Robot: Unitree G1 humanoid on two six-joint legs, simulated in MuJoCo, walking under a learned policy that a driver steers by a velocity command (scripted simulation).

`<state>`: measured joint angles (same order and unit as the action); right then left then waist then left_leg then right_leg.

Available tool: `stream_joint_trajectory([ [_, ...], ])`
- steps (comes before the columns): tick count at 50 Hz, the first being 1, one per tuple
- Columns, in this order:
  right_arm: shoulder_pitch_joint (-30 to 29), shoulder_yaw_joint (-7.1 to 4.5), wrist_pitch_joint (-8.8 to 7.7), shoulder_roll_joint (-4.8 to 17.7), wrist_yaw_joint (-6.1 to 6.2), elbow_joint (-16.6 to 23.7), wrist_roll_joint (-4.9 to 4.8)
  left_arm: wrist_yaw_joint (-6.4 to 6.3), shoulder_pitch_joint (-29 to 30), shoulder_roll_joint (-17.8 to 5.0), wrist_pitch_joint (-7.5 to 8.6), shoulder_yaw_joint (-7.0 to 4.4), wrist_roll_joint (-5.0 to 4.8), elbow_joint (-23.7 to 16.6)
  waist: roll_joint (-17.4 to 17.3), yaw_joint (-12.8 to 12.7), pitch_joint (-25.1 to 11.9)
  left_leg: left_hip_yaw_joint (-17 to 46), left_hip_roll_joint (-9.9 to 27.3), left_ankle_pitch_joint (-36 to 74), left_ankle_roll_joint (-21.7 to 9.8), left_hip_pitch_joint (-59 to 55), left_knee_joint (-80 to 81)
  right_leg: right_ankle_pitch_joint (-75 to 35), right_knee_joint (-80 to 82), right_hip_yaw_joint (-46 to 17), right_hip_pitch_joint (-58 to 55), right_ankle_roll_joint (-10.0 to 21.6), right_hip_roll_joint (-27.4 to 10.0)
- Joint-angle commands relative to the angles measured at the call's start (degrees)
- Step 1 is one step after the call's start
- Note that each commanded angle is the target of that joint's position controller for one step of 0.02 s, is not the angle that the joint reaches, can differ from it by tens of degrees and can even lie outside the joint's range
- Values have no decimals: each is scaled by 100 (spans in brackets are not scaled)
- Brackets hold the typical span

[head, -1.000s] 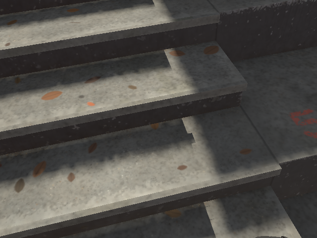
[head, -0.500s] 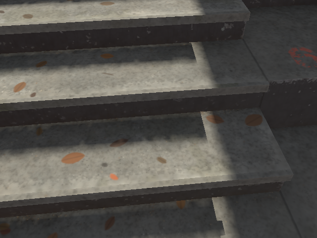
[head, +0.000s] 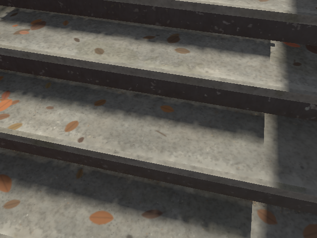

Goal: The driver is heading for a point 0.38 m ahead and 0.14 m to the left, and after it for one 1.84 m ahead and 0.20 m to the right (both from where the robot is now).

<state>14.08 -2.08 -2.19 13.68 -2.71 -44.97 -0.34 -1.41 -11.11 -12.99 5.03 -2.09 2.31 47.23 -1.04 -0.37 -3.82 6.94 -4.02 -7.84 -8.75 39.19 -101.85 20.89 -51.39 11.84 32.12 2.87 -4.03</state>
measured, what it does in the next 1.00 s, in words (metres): climbs: left foot 0.15 m higher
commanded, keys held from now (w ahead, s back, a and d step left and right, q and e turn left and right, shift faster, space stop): w+q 0.32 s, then q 0.12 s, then e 0.56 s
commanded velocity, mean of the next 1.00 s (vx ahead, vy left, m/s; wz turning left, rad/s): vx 0.27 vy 0.00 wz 0.18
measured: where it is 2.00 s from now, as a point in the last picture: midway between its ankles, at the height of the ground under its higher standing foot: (134, 226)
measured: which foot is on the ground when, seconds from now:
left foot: up 0.00-0.44, down 0.46-1.00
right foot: down 0.00-0.46, up 0.48-1.00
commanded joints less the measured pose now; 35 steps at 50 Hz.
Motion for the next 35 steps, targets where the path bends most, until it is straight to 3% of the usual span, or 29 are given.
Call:
stream_joint_trajectory([
  [1,327,387,49,-1016,-34,612,-207,238,-393,822,61,273,-21,564,239,585,656,229,582,76,-259,1738,-825,-136,2980,-1553,-659,145,-1118],
  [2,280,441,89,-1062,-20,647,-187,294,-341,781,65,268,-43,605,209,674,681,245,623,379,-229,1881,-657,-338,3030,-1224,-496,58,-1063],
  [4,-212,451,136,-807,48,830,-27,251,-180,392,66,223,-26,562,277,650,748,-109,564,901,136,1659,261,-547,3430,-525,-20,240,-868],
  [5,-386,395,144,-568,82,902,60,200,-217,230,77,221,-4,522,286,581,662,-305,565,1145,285,1652,557,-836,3609,-322,-140,319,-853],
  [6,-533,342,118,-424,98,961,62,145,-307,75,91,217,32,483,399,512,501,-277,611,1419,442,1698,889,-1185,3677,-295,-470,369,-877],
  [7,-508,323,152,-438,142,833,29,108,-678,-19,79,214,110,552,472,308,291,-366,582,1330,546,2182,214,-1193,3544,-480,-1191,515,-1119],
  [8,-443,306,177,-483,176,765,-12,101,-1036,-51,49,219,141,580,293,124,229,-195,578,1129,570,2765,-474,-1318,3360,-682,-1865,594,-1377],
  [10,-841,282,177,-454,177,948,-73,51,-1480,-133,0,171,55,583,190,-97,449,75,702,685,563,3822,-599,-1135,3318,-801,-2861,531,-1575],
  [12,-1553,298,204,-459,176,1227,-43,-52,-1940,-110,-63,161,45,620,367,-401,697,-14,789,232,624,4631,-836,-1311,3360,-851,-3664,479,-1758],
  [13,-1715,305,206,-489,160,1313,-95,-100,-2026,-107,-90,140,45,586,455,-452,843,-6,896,-2,685,4904,-815,-1312,3387,-807,-3890,448,-1791],
  [15,-2229,383,197,-668,127,1537,-127,-223,-2290,-93,-153,118,30,641,527,-609,1070,-229,1019,-519,730,5393,-1114,-1578,3584,-802,-4290,454,-1967],
  [17,-2425,428,206,-758,67,1718,-138,-338,-2248,-119,-267,60,2,630,551,-562,1366,-258,1208,-1107,752,5757,-829,-2146,3587,-520,-4628,314,-1945],
  [18,-2929,543,154,-848,-6,2007,-117,-431,-2111,-168,-370,29,-69,581,474,-578,1492,-849,1371,-1405,809,5492,51,-2183,3837,-176,-4333,205,-1685],
  [19,-3324,607,96,-851,-107,2323,-107,-518,-1977,-142,-473,50,-141,562,363,-531,1468,-1148,1522,-1282,770,4422,1165,-2767,4143,61,-3665,129,-1517],
  [20,-3203,657,48,-843,-239,2370,-134,-539,-1465,-447,-576,12,-161,438,233,-231,1239,-1986,1158,-999,670,1690,3090,-4028,4412,613,-2090,210,-1125],
  [21,-3019,543,31,-780,-228,2365,-268,-522,-2008,-1013,-482,-106,-262,585,825,-143,590,-2219,656,-923,586,-325,3553,-6889,4183,339,-1943,434,-1445],
  [22,-1941,236,60,-239,-164,1951,-285,-445,-2073,-1497,-411,-206,-255,655,1115,264,-3,-2711,-72,-1230,327,-1316,3595,-9400,3232,434,-2377,571,-1512],
  [23,-93,-151,52,503,-123,1468,-251,-283,-1854,-1622,-226,-198,-284,538,1658,1160,-782,-1778,-240,-503,-288,-2690,4235,-10838,1824,233,-2475,401,-1367],
  [24,726,-449,79,1342,98,1274,-95,-119,-1943,-1156,65,-42,-314,167,396,1313,-1818,1324,1022,401,-1212,-4832,5177,-8326,-598,-87,-485,-200,-646],
  [25,1068,-406,126,1578,290,1101,225,176,-1956,-716,336,71,-319,280,-1205,982,-3383,4399,2622,2083,-1913,-5338,7539,-100,-3274,-992,-462,-534,785],
  [26,1071,-221,84,994,281,906,495,379,-2016,-655,371,-102,-487,721,-387,951,-3749,3933,2510,1684,-1510,-4968,7573,-57,-4624,-2445,-620,-447,749],
  [27,734,-177,-4,805,174,792,366,352,-1423,-269,261,-39,-590,406,-92,750,-2883,3198,2525,755,-1147,-4207,7582,-212,-5021,-2350,-57,-363,610],
  [28,421,-113,-75,502,110,524,90,220,-718,-13,171,24,-473,87,255,626,-1747,2625,2417,91,-779,-3251,7521,-249,-5451,-1973,574,-209,443],
  [29,-19,28,-164,74,100,373,25,100,-426,-57,68,14,-407,-139,289,330,-864,1786,2201,-242,-532,-2269,7392,-340,-5590,-1914,876,-18,205],
  [30,-369,112,-234,-164,84,266,132,76,-449,22,-32,57,-412,-276,139,6,-405,1171,2078,-343,-381,-1575,7452,-334,-5637,-1979,805,167,131],
  [31,-461,180,-294,-336,62,163,247,82,-454,177,-88,133,-373,-394,33,-185,-176,752,1963,43,-232,-1213,7540,-630,-5671,-2103,830,313,187],
  [33,-508,219,-355,-441,58,49,242,54,-582,320,-165,221,-407,-459,-144,-441,3,-258,1767,542,-78,-1154,7845,-929,-4998,-2235,1177,313,191],
  [34,-670,185,-337,-292,73,71,248,-28,-765,157,-252,179,-407,-387,-158,-573,132,-798,1650,738,-58,-1038,8054,-964,-4122,-2124,1084,166,191],
  [35,-765,201,-336,-266,126,122,301,-90,-683,-1,-287,127,-360,-382,-164,-546,117,-1020,1639,1086,-70,-923,8300,-1349,-3717,-2046,878,-27,245],
])
Velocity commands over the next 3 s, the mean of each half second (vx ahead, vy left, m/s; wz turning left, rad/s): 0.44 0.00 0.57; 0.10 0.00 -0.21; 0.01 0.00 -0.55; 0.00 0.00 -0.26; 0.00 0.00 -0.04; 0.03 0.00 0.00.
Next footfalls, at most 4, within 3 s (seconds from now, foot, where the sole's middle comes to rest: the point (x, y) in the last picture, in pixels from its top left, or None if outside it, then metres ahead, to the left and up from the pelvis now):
0.46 left None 0.47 0.23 -0.57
1.12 right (186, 219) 0.55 -0.07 -0.57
1.84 left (104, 202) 0.61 0.24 -0.57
2.20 right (164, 222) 0.54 0.01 -0.57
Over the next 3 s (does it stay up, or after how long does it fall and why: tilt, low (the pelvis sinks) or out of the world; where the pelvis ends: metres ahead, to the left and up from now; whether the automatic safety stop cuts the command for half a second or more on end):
stays up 0.56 0.16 0.20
